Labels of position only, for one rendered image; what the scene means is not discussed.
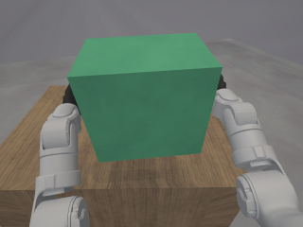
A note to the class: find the pedestal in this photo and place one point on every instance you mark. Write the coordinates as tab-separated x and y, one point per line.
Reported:
191	190

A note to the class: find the right robot hand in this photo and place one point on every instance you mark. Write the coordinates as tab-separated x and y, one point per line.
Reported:
222	84

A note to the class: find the right robot upper arm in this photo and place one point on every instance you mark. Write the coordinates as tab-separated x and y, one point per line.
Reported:
268	197

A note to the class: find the robot left forearm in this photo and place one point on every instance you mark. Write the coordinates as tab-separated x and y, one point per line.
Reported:
59	149

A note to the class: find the left robot hand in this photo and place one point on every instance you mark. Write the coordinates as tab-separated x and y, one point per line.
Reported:
69	97

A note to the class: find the carton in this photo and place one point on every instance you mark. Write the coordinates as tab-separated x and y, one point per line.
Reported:
145	96

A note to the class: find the robot right forearm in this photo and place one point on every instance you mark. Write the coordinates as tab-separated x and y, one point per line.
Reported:
249	145

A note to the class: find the left robot upper arm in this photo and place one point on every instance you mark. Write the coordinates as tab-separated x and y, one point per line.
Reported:
63	212

